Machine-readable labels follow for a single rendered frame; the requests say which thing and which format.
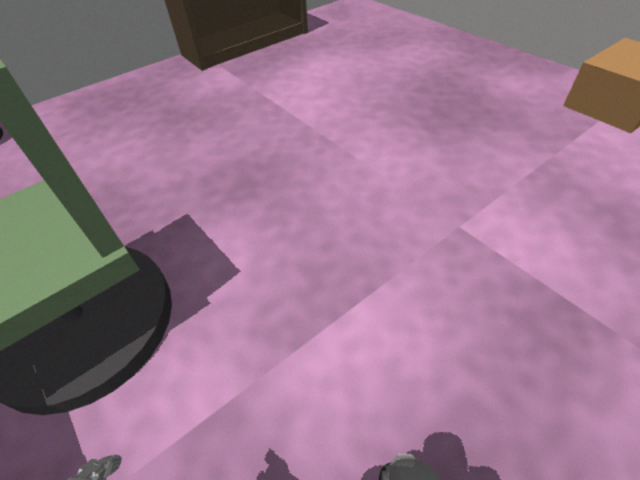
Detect office chair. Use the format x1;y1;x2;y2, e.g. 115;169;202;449
0;59;172;415

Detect left robot hand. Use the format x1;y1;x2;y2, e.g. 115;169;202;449
67;455;122;480

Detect bookshelf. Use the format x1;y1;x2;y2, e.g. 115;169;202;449
165;0;308;71

